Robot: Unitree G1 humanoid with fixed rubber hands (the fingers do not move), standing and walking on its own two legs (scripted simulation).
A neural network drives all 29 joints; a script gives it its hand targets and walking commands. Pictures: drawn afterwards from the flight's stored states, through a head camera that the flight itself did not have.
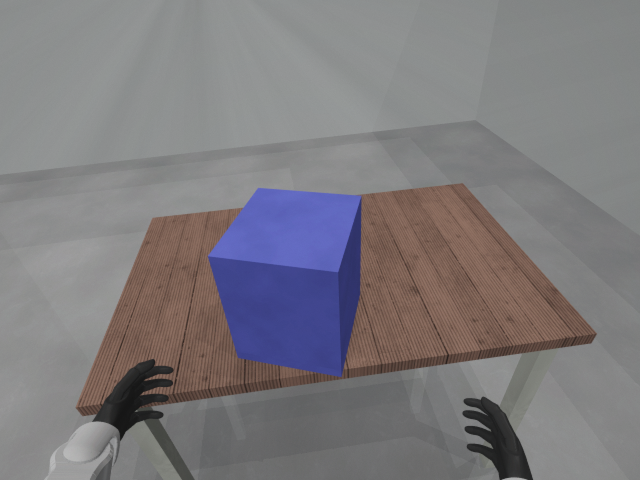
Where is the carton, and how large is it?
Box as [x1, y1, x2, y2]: [208, 188, 361, 376]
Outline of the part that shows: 258,188 208,255 237,355 241,358 341,376 359,296 361,196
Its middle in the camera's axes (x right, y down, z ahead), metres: -0.04 +0.07 +0.71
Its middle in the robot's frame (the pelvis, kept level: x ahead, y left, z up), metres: +0.51 +0.03 +0.00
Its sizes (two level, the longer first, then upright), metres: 0.210 0.200 0.250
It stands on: a table, 0.63 m high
